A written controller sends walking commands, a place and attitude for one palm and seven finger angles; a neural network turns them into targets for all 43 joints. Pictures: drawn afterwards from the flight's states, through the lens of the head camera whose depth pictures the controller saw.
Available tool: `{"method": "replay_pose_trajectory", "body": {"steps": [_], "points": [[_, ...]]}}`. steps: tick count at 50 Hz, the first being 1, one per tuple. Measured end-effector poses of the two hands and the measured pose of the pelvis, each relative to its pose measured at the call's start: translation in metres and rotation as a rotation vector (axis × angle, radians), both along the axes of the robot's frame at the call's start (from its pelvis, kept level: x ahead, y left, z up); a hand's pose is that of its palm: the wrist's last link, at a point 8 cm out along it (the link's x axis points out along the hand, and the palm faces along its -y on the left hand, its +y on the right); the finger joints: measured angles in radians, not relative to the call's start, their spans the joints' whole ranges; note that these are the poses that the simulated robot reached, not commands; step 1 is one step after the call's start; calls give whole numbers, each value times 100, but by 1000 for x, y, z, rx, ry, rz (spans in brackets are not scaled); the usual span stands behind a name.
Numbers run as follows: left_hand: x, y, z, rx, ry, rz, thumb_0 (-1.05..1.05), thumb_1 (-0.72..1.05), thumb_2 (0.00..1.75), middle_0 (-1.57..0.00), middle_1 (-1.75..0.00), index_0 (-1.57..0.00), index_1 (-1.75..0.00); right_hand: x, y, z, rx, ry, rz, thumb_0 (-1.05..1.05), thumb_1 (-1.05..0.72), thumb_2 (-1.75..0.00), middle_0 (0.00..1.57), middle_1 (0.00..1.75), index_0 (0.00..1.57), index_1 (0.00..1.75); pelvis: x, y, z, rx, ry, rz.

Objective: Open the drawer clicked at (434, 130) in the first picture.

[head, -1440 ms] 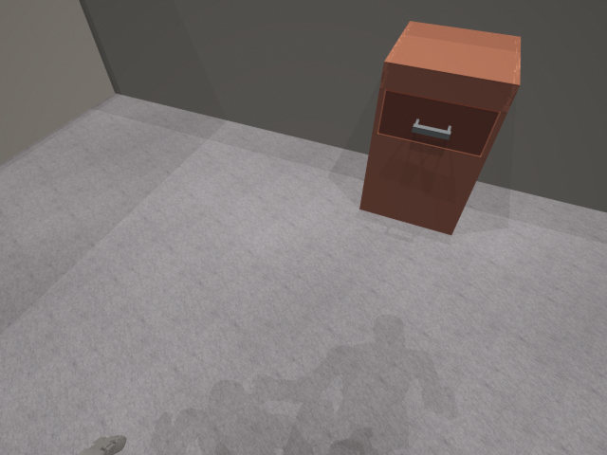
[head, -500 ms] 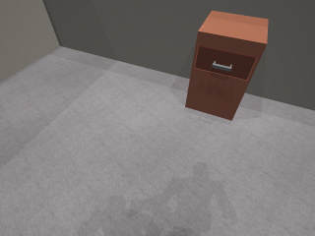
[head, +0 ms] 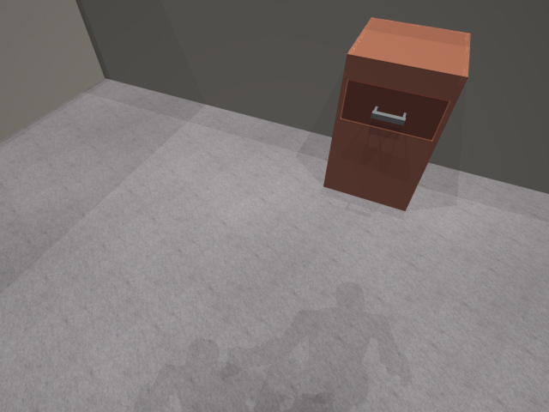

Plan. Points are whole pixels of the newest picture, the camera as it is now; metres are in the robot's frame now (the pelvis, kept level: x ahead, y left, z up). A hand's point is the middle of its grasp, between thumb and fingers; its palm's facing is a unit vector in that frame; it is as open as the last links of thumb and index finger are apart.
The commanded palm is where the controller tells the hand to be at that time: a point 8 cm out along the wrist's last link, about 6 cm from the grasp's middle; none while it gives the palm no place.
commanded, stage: walk to a spot facing it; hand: left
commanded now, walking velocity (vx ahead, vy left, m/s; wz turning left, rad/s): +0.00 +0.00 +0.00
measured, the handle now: (389, 114) +1.25 -0.39 -0.25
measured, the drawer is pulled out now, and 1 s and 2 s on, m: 0.00 0.00 0.00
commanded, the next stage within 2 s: none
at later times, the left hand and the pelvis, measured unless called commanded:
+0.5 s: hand out of the picture +0.06 +0.18 -0.18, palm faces -0.15 -0.95 -0.26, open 7.4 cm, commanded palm none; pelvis -0.01 -0.02 -0.03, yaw -11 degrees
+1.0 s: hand out of the picture +0.13 +0.17 -0.18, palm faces -0.27 -0.95 -0.19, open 7.4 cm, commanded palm none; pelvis +0.15 -0.02 -0.01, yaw -23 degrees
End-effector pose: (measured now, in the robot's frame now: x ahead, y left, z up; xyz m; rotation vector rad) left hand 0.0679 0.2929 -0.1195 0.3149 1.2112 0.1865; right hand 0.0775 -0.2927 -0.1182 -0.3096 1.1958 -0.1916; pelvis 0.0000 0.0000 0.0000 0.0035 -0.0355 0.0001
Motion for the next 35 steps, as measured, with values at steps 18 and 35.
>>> {"method": "replay_pose_trajectory", "body": {"steps": [18, 35], "points": [[-6, -24, -18, -37, 71, -47, 1, 90, 90, -20, -30, -20, -30, -26, 18, -18, 49, -12, -98, 0, -90, -90, 20, 30, 20, 30, -10, -2, -11, 18, 9, -95], [-36, -99, -8, -102, 213, -99, 0, 90, 90, -21, -30, -20, -30, -43, -12, -20, 136, -31, -273, 1, -90, -90, 20, 30, 20, 30, 26, -42, -1, 29, 35, -271]]}}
